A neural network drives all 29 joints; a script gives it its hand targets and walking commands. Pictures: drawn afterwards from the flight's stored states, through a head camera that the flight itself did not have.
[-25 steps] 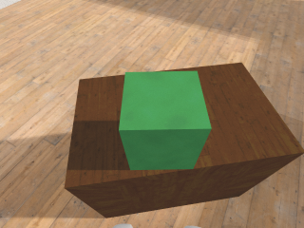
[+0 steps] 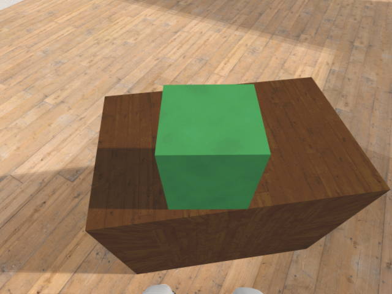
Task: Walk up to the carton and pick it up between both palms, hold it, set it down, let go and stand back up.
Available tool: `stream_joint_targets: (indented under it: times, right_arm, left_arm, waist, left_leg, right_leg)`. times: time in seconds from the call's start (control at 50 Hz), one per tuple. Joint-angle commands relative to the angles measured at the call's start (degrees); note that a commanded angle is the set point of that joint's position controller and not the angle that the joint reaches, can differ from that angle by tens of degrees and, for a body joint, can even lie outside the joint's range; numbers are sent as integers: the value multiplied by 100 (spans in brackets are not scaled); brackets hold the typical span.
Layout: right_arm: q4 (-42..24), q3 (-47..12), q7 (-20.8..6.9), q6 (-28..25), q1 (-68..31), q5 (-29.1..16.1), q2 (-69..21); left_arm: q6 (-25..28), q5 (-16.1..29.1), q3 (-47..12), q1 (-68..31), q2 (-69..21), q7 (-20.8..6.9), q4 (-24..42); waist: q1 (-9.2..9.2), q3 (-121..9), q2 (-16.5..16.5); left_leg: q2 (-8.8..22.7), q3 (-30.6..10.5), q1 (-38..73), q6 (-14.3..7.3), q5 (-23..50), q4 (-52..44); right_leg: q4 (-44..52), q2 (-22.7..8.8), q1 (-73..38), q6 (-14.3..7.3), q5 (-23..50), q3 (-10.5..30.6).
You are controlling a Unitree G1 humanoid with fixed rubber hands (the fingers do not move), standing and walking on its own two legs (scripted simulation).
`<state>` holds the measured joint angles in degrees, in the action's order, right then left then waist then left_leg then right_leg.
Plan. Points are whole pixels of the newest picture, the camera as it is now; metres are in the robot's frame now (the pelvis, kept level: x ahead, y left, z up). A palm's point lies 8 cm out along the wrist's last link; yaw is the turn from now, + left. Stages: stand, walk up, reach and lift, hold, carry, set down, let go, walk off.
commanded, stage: walk up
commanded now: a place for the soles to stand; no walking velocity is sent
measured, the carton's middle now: (208, 151) +0.43 -0.01 +0.00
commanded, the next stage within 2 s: reach and lift in 0.88 s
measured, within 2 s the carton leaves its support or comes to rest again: neither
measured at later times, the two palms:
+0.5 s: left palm out of the picture +0.05 +0.25 -0.13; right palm out of the picture +0.06 -0.25 -0.12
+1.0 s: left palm out of the picture +0.09 +0.26 -0.13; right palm out of the picture +0.08 -0.26 -0.13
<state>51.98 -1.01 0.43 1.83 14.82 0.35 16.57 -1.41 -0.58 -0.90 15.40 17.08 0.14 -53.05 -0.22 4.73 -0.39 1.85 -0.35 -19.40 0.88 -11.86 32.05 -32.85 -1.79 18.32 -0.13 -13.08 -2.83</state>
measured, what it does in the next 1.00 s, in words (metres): stands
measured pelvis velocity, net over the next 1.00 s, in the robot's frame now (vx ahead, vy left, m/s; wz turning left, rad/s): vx -0.01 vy -0.01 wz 0.00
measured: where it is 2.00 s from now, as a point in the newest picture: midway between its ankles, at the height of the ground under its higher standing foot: outside the picture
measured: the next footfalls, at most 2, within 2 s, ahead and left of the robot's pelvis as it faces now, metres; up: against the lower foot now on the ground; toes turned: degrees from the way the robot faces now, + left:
none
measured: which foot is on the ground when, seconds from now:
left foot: down 0.00-1.00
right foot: down 0.00-1.00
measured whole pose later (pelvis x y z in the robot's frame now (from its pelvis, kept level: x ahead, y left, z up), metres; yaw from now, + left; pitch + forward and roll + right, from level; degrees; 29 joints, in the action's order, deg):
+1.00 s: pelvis -0.01 -0.01 -0.01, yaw +0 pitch -1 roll +1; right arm 55.1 4.7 -2.8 3.3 6.8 5.3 12.5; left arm -21.0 2.0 -1.2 5.3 17.8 1.0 -47.3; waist -0.4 5.7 1.6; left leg 2.0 2.3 -20.1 0.9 -18.9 37.8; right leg -38.6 -1.9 22.1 -1.0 -17.9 -2.7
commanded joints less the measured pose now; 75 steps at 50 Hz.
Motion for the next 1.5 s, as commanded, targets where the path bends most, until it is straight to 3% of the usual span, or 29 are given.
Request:
stream_joint_targets:
  times: [0.0,0.04,0.08,0.12,0.14,0.16,0.18,0.2,0.26,0.4,0.56,0.86,0.88,0.9,0.92,0.94,0.96,1.0,1.02,1.04,1.08,1.1,1.18,1.22,1.24,1.3,1.36,1.44,1.48]
  right_arm:
    - [-349,104,26,-87,258,29,338]
    - [-252,108,29,-160,511,63,434]
    - [-282,120,66,-242,500,42,474]
    - [-396,122,124,-307,367,42,572]
    - [-299,52,110,-312,490,42,507]
    - [-285,79,92,-280,299,-15,690]
    - [-263,129,71,-258,129,-102,849]
    - [-219,100,48,-253,83,-124,773]
    - [-136,45,24,-252,22,-84,662]
    - [139,6,-10,-308,172,-75,516]
    - [350,-28,43,-296,132,-49,494]
    - [654,-81,83,-282,203,-54,492]
    - [-723,892,-91,-542,-4041,787,82]
    - [-668,1032,-303,-321,-3287,860,375]
    - [-851,941,-420,-86,-3001,655,335]
    - [-1048,943,-471,112,-2649,557,347]
    - [-984,929,-494,225,-2317,445,423]
    - [-750,821,-492,399,-1767,55,685]
    - [-740,683,-484,500,-1523,-161,727]
    - [-839,589,-448,604,-1476,-228,820]
    - [-920,432,-355,734,-1367,-377,834]
    - [-924,477,-319,760,-1284,-408,828]
    - [-1532,251,-182,706,-1452,-194,401]
    - [-1757,267,-186,550,-1481,-107,114]
    - [-1833,295,-212,478,-1480,-87,-15]
    - [-2081,427,-249,83,-1401,64,-112]
    - [-2121,496,-164,-393,-1184,141,-273]
    - [-1734,472,10,-1165,-787,59,-220]
    - [-1555,427,42,-1486,-721,14,-104]
  left_arm:
    - [33,95,270,-87,1032,78,355]
    - [12,102,259,-509,998,77,465]
    - [2,45,248,-488,934,49,441]
    - [-1,11,202,-239,818,-11,344]
    - [31,35,76,-27,541,-46,290]
    - [41,66,4,214,332,-52,247]
    - [43,28,-39,266,242,-26,159]
    - [52,-13,-30,204,317,-6,114]
    - [137,47,-24,202,502,10,-4]
    - [260,78,-55,79,534,48,-204]
    - [251,94,-63,63,487,74,-392]
    - [200,86,-56,117,524,100,-592]
    - [-1036,395,319,-4217,1474,53,1713]
    - [-1794,370,210,-3550,1231,188,1818]
    - [-2293,313,194,-3135,1073,179,2043]
    - [-2685,297,161,-2601,730,142,2363]
    - [-2989,93,313,-2577,722,117,2712]
    - [-3487,-209,475,-2115,596,-15,2876]
    - [-3680,-311,506,-1752,464,-82,2912]
    - [-3808,-401,583,-1484,372,-138,2859]
    - [-3905,-630,743,-1008,287,-216,2860]
    - [-3870,-732,855,-926,316,-254,3000]
    - [-3458,-741,1023,-1006,373,-328,3004]
    - [-3125,-666,1031,-1290,421,-300,3165]
    - [-2964,-564,919,-1447,380,-299,3229]
    - [-2406,-449,927,-1783,467,-199,3548]
    - [-1952,-292,933,-1765,569,-116,3734]
    - [-1420,-118,964,-1221,615,-78,3623]
    - [-1206,-68,963,-947,531,-90,3503]
  waist:
    - [-152,-147,848]
    - [-280,-197,1024]
    - [-255,-427,967]
    - [-126,-661,696]
    - [-35,-919,372]
    - [189,-772,-23]
    - [246,-647,-300]
    - [233,-490,-322]
    - [209,-217,-473]
    - [44,-266,-119]
    - [-3,-380,150]
    - [51,-221,44]
    - [-247,-677,125]
    - [-88,-224,151]
    - [11,-416,350]
    - [50,-872,402]
    - [112,-1122,-22]
    - [-31,-1433,-442]
    - [-72,-1450,-575]
    - [-37,-1221,-548]
    - [-14,-769,-311]
    - [4,-687,-179]
    - [75,220,518]
    - [140,168,490]
    - [70,86,456]
    - [71,-461,39]
    - [16,-1056,-169]
    - [-23,-1719,-61]
    - [14,-1722,-36]
  left_leg:
    - [-282,43,344,-225,-1005,374]
    - [-219,136,384,-282,-504,569]
    - [-130,98,431,-304,-153,375]
    - [197,-283,566,-344,461,-30]
    - [498,-728,776,-366,383,-478]
    - [672,-1003,567,-437,244,-722]
    - [747,-1143,-40,-475,-333,-1047]
    - [717,-1127,-395,-436,-718,-1308]
    - [547,-822,-154,-354,-449,-1320]
    - [426,-566,386,-353,-25,-1096]
    - [378,-408,598,-324,104,-922]
    - [394,-391,422,-293,-157,-1015]
    - [50,572,-1135,-44,-1804,-142]
    - [94,696,-1794,-114,-2547,24]
    - [11,817,-1549,-99,-2232,127]
    - [17,763,-1096,-25,-1581,234]
    - [45,726,-781,126,-924,353]
    - [59,664,10,342,-422,491]
    - [136,568,275,399,-928,338]
    - [175,534,153,393,-1300,201]
    - [209,484,27,297,-807,-93]
    - [146,509,69,266,-542,-254]
    - [-99,746,62,41,-708,-404]
    - [-160,791,162,-32,-594,-379]
    - [-129,765,198,-60,-624,-373]
    - [-90,791,206,-62,-529,-318]
    - [-105,809,370,-42,-132,-133]
    - [-172,723,806,55,1001,-6]
    - [-241,708,1003,114,1430,-126]
  right_leg:
    - [1882,-1020,689,-569,-2023,1535]
    - [1640,-1000,538,-649,-1086,1254]
    - [1206,-911,218,-648,-114,1007]
    - [717,-754,-81,-548,676,841]
    - [591,-630,-117,-416,289,763]
    - [524,-324,-196,-276,-21,536]
    - [489,-229,-660,-203,-183,432]
    - [486,-249,-957,-174,-160,482]
    - [645,-372,-715,-162,167,585]
    - [936,-453,-468,-157,211,666]
    - [1108,-499,-444,-205,264,737]
    - [1160,-468,-455,-219,21,765]
    - [-213,51,-338,-272,-1713,-50]
    - [-529,15,-466,-179,-2378,-2]
    - [-445,-95,-641,-177,-2257,78]
    - [-475,-113,-607,-166,-1281,64]
    - [-523,-133,-201,-191,-276,81]
    - [-602,21,88,-224,91,-171]
    - [-495,90,-9,-285,-500,-253]
    - [-418,154,-268,-296,-749,-277]
    - [-201,291,-830,-269,-90,-298]
    - [-34,351,-1064,-211,131,-300]
    - [667,192,-900,-118,-421,13]
    - [832,91,-648,-59,-517,186]
    - [855,58,-572,-56,-577,249]
    - [616,26,-529,-28,-207,198]
    - [420,6,-743,29,602,212]
    - [269,70,-1250,71,2176,157]
    - [372,139,-1411,78,2450,97]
